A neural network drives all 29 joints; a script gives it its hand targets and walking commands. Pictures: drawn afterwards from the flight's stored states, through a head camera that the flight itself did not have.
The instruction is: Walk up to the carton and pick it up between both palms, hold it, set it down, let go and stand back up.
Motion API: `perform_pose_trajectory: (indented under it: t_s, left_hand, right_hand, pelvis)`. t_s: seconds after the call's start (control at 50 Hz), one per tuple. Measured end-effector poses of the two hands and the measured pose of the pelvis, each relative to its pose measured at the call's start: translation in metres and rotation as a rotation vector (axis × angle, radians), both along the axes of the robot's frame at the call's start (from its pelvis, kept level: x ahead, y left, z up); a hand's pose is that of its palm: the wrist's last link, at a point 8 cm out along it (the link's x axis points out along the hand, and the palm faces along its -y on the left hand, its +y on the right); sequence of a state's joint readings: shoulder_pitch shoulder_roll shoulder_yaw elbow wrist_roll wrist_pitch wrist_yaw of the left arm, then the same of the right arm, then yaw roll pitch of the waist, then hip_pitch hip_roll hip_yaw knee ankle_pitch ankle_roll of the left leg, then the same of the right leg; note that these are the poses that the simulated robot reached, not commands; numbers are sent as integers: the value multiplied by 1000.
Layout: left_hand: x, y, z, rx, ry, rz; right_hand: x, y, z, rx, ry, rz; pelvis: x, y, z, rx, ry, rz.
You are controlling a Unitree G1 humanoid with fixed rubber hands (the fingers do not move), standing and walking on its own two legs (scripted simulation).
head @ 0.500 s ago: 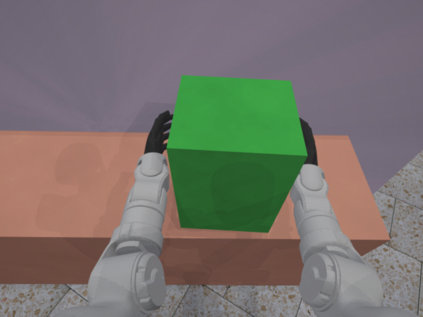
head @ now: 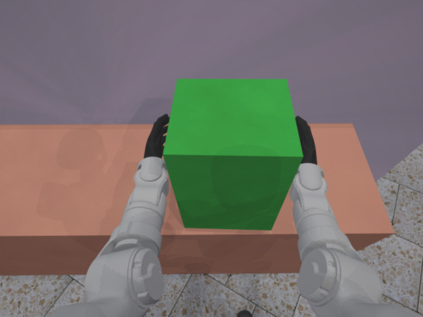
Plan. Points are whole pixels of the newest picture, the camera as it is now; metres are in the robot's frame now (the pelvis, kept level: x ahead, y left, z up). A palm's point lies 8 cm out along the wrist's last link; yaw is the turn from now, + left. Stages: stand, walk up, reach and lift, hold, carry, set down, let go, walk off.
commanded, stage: set down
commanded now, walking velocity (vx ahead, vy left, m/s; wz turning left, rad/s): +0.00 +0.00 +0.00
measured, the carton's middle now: (229, 162) +0.40 -0.04 +0.00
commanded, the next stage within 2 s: none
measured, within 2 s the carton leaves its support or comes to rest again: rests again in 0.36 s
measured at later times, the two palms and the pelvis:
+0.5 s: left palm (157, 159) +0.41 +0.11 +0.02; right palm (303, 160) +0.39 -0.19 +0.02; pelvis -0.01 +0.00 +0.00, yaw +1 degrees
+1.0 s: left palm (159, 160) +0.40 +0.10 +0.02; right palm (304, 164) +0.38 -0.19 +0.02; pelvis -0.01 -0.01 +0.00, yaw +1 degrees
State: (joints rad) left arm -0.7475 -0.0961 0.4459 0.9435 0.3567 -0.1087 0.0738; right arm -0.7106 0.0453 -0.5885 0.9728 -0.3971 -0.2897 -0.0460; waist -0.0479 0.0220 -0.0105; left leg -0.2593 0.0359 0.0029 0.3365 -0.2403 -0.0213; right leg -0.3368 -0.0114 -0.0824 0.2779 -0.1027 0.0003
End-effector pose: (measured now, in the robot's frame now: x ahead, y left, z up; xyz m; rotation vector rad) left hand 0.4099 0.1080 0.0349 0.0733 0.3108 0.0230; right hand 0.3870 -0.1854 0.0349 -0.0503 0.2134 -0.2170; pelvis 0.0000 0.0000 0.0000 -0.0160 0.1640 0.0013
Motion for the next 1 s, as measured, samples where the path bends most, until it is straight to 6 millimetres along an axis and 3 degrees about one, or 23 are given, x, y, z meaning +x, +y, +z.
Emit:
perform_pose_trajectory:
  t_s: [0.12, 1.0]
  left_hand:
    - [0, 1, -9, -2, -1, 2]
    - [-6, -4, -14, -15, -53, 11]
  right_hand:
    - [1, 1, -8, -5, 3, 3]
    - [-6, -4, -16, -33, -26, 10]
  pelvis:
    - [1, 0, -1, -1, 28, 2]
    - [-9, -5, -2, 6, 77, 15]
